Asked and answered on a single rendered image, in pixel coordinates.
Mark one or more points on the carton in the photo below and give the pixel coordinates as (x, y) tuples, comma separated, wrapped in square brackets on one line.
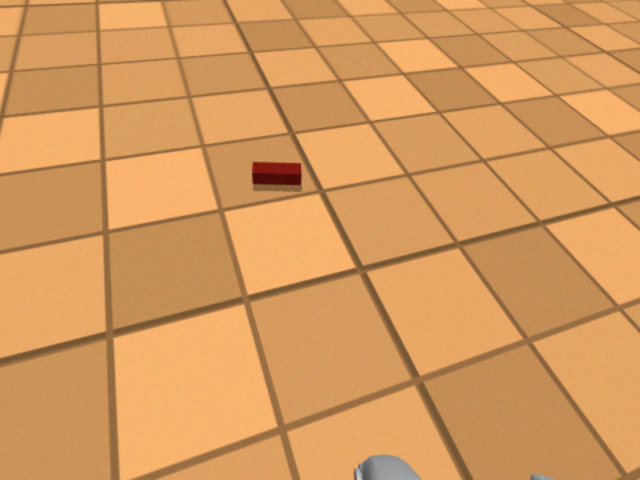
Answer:
[(276, 173)]

